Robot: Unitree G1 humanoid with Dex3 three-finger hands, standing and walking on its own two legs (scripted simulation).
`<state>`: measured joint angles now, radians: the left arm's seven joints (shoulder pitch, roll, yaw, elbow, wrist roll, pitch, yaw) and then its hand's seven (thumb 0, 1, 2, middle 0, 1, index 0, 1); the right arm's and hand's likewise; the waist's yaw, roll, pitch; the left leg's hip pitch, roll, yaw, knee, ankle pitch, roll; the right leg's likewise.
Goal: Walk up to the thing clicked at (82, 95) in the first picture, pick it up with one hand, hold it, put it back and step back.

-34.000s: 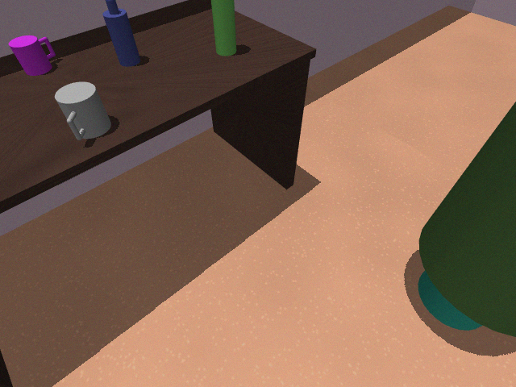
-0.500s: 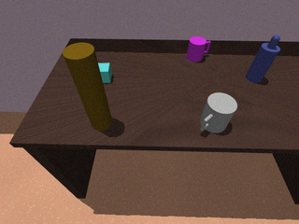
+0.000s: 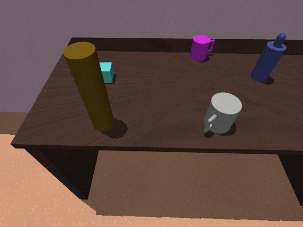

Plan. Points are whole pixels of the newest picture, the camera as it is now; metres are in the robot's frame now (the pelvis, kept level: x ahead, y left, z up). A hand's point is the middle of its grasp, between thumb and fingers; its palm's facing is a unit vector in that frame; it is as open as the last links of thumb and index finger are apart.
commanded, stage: stand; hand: right
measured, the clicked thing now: (218, 116) +0.43 -0.20 +0.00
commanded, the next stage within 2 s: step back in 0.50 s
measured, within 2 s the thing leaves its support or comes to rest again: neither
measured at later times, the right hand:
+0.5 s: hand out of the picture +0.07 -0.25 -0.16, palm faces -0.03 +0.94 -0.34, open 7.4 cm
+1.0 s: hand out of the picture +0.01 -0.23 -0.16, palm faces -0.04 +0.91 -0.42, open 7.4 cm
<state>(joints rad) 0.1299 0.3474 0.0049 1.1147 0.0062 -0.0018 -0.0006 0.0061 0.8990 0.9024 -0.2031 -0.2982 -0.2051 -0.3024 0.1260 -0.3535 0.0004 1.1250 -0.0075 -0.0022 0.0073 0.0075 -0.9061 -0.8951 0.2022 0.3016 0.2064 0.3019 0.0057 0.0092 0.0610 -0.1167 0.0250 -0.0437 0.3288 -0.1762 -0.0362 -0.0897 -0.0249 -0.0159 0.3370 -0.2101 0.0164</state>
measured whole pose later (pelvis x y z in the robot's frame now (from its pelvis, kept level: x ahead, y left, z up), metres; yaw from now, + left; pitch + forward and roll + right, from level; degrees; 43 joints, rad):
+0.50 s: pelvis +0.00 +0.00 +0.00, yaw +0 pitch -2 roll +0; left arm 0.13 0.35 0.01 1.12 0.01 0.00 0.00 0.01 0.90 0.90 -0.20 -0.30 -0.20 -0.30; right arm 0.12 -0.36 0.00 1.12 -0.01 0.00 0.01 0.01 -0.91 -0.90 0.20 0.30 0.21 0.30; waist 0.01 0.01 0.06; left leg -0.12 0.03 -0.05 0.33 -0.18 -0.04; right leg -0.09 -0.02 -0.02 0.33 -0.21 0.01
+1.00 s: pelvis -0.07 +0.04 -0.02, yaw -1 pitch -1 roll -1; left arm 0.05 0.40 0.06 0.88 -0.01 0.07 0.03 0.00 0.90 0.90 -0.20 -0.30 -0.20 -0.30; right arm 0.14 -0.36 -0.05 0.90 -0.03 0.04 0.00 0.01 -0.90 -0.89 0.20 0.30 0.21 0.30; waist -0.01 -0.03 0.22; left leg -0.31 -0.01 -0.01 0.60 -0.27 0.04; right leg -0.43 0.11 0.14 1.11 -0.52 -0.01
